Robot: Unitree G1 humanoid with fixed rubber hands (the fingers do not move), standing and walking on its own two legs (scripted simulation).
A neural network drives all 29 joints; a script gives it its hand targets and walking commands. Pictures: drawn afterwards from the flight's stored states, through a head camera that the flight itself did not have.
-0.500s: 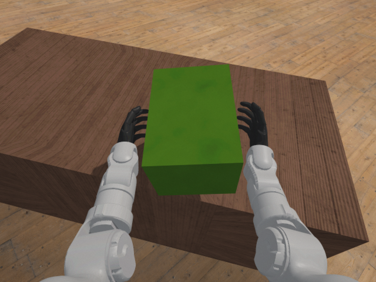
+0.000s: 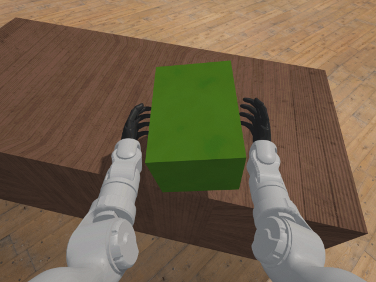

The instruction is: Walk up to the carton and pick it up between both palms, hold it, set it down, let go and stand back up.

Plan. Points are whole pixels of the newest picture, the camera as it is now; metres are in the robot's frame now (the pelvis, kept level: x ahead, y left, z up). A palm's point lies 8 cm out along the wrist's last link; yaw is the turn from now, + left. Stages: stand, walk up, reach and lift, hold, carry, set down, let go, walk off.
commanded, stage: set down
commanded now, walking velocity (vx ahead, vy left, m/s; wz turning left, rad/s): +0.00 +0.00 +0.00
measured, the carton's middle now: (196, 126) +0.47 -0.03 +0.01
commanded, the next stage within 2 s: none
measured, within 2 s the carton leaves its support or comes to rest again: rests again in 1.72 s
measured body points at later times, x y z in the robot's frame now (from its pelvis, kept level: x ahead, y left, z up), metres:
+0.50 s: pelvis +0.02 +0.00 -0.01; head +0.11 +0.00 +0.44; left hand +0.44 +0.11 +0.00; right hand +0.43 -0.18 +0.03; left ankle -0.01 +0.12 -0.75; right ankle -0.02 -0.10 -0.75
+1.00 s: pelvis +0.00 +0.00 -0.01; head +0.11 +0.00 +0.43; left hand +0.44 +0.10 -0.02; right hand +0.42 -0.19 +0.02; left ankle -0.01 +0.12 -0.75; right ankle -0.02 -0.10 -0.75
